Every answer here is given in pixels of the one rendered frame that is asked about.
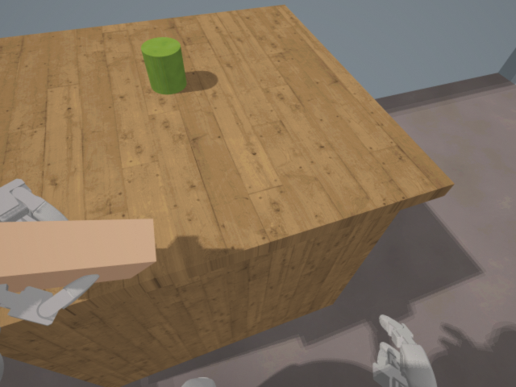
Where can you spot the sponge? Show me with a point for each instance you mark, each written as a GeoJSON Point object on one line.
{"type": "Point", "coordinates": [52, 254]}

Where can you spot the right robot hand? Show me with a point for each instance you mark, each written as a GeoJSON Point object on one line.
{"type": "Point", "coordinates": [408, 368]}

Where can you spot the left robot hand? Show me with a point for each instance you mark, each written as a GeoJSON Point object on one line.
{"type": "Point", "coordinates": [19, 204]}

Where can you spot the table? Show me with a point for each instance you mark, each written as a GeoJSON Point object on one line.
{"type": "Point", "coordinates": [270, 178]}

